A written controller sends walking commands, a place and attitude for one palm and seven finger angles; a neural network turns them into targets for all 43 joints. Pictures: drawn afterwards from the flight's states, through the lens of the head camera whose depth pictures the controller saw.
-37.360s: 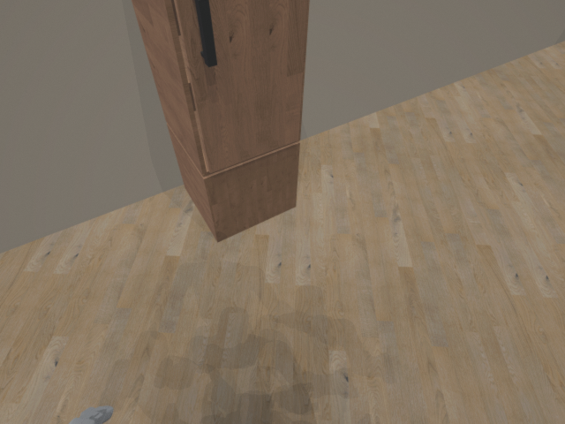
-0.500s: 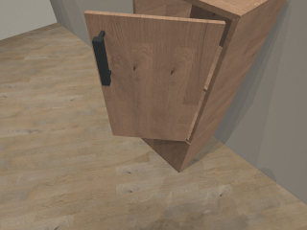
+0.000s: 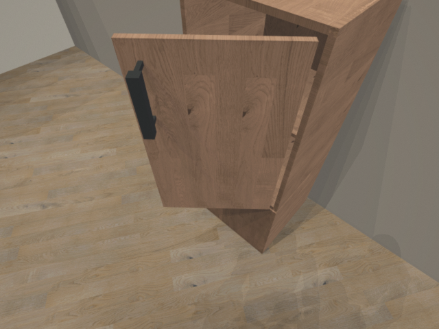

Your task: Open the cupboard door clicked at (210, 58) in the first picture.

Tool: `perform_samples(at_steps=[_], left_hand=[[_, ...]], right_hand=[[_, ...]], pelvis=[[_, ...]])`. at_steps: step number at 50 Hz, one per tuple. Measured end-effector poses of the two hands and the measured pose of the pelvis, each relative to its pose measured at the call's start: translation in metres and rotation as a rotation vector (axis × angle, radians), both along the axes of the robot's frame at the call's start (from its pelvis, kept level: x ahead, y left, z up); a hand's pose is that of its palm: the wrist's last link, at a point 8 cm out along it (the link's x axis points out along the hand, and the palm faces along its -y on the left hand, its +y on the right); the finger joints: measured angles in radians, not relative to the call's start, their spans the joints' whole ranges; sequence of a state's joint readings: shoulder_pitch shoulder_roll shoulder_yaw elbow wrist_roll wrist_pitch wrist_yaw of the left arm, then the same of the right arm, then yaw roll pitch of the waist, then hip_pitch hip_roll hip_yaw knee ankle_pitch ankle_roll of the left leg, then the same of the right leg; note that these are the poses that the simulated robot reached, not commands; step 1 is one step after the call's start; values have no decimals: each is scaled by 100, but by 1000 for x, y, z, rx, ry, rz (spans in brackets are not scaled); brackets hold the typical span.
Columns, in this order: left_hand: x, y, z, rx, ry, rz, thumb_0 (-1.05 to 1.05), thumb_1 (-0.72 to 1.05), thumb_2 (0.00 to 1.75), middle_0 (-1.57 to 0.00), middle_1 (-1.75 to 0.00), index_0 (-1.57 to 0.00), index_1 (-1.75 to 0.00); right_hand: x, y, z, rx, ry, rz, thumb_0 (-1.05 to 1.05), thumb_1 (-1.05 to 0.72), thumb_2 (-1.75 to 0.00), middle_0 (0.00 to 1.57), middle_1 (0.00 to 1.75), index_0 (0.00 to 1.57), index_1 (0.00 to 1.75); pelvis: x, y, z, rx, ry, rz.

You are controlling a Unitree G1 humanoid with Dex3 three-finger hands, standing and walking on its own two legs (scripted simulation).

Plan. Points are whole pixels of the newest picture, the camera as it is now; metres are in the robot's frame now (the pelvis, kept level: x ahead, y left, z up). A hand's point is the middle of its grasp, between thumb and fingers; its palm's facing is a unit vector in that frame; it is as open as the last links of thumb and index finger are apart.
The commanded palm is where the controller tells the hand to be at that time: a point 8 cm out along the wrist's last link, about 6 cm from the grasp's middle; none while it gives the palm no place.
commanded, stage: come to a stop and stand still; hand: left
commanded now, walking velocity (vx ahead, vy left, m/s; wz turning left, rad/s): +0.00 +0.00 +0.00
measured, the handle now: (145, 101) +0.51 +0.18 +0.13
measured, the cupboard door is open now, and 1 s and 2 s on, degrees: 41 41 41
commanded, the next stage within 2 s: look again from close up in 0.46 s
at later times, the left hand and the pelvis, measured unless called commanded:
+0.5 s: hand out of the picture +0.04 +0.19 -0.17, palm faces +0.01 -0.98 -0.21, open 7.4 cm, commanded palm none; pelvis +0.02 +0.01 +0.01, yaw -1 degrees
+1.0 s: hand out of the picture +0.04 +0.20 -0.17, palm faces +0.00 -0.97 -0.23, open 7.4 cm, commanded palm none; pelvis +0.02 +0.00 +0.01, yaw -1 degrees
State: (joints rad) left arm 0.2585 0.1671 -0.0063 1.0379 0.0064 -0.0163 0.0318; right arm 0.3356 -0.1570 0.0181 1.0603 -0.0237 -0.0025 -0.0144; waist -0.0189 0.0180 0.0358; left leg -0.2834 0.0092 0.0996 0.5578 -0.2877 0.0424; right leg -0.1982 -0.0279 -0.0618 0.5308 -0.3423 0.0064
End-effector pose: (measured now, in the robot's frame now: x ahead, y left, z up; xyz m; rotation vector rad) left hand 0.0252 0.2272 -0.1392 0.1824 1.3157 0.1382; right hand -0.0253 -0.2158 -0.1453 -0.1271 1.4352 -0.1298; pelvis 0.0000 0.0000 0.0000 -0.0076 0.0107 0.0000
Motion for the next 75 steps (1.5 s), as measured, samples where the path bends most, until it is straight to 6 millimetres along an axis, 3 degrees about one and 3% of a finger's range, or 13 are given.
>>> perform_samples(at_steps=[4,19,27,43,60,62,66,69,72,75], left_hand=[[4,4,1,3,9,2,0,91,90,-20,-30,-20,-30],[9,10,-2,-9,40,11,0,91,90,-20,-30,-20,-30],[11,15,-1,-2,35,17,0,91,90,-20,-30,-20,-30],[11,21,4,20,36,13,0,91,90,-20,-30,-20,-30],[11,11,4,14,36,-1,0,90,90,-20,-30,-20,-30],[37,14,23,15,-152,96,1,90,90,-20,-30,-20,-30],[109,17,102,53,-706,125,2,88,89,-20,-32,-20,-32],[144,16,143,26,-1042,76,1,84,87,-20,-35,-20,-34],[151,9,154,-35,-1259,-43,1,78,85,-20,-38,-21,-38],[137,4,140,-99,-1309,-146,0,72,82,-21,-42,-21,-41]], right_hand=[[15,9,-1,9,-13,12,1,-92,-90,20,30,20,30],[77,-9,10,-60,-122,44,1,-92,-90,20,30,20,30],[96,-13,15,-70,-155,68,0,-91,-90,20,30,20,30],[83,-22,15,-74,-117,62,0,-91,-90,21,30,20,30],[69,-29,16,-76,-83,46,0,-91,-90,21,30,20,30],[77,-29,21,-87,-181,44,1,-91,-90,21,30,20,30],[108,-32,32,-88,-446,55,1,-91,-90,21,30,20,30],[135,-38,34,-83,-586,83,1,-91,-90,21,30,20,30],[162,-47,37,-83,-710,112,1,-91,-90,21,30,20,30],[185,-57,39,-94,-816,149,1,-91,-90,21,30,20,30]], pelvis=[[5,4,1,5,0,-3],[19,9,4,13,-9,-14],[21,8,6,13,-10,-10],[19,4,8,16,-12,-9],[16,-2,9,11,-5,-12],[14,-3,8,14,-4,-5],[7,-7,3,31,14,35],[-5,-12,-8,23,63,40],[-17,-21,-25,20,125,30],[-29,-29,-44,19,158,29]])
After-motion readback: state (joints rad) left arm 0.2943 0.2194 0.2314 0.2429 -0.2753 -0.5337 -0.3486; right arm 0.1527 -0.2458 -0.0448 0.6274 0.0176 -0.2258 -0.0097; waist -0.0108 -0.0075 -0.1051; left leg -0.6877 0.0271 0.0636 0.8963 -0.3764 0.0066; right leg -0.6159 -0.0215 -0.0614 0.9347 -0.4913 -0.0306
